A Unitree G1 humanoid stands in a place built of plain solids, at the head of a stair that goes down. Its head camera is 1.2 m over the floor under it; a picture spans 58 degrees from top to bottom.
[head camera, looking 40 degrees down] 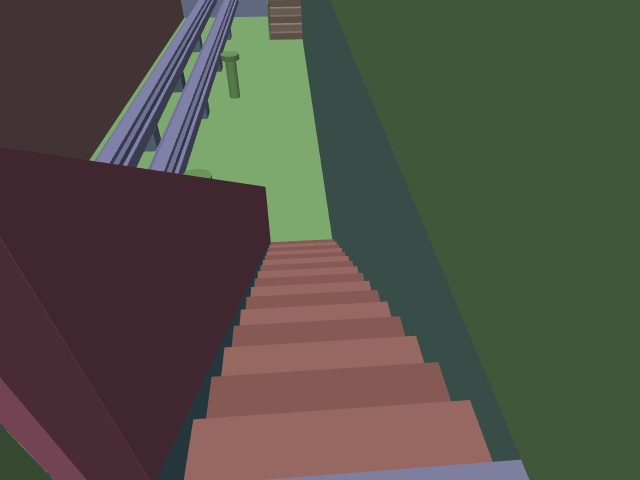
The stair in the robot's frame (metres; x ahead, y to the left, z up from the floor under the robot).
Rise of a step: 0.18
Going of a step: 0.28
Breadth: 0.95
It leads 4 degrees to the left of straight ahead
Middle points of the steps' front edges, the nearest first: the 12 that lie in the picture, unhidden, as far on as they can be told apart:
0.76 -0.05 -0.18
1.03 -0.03 -0.37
1.31 -0.01 -0.55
1.59 0.01 -0.73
1.87 0.03 -0.92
2.15 0.05 -1.10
2.42 0.08 -1.29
2.70 0.10 -1.47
2.98 0.12 -1.65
3.26 0.14 -1.84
3.53 0.16 -2.02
3.81 0.18 -2.21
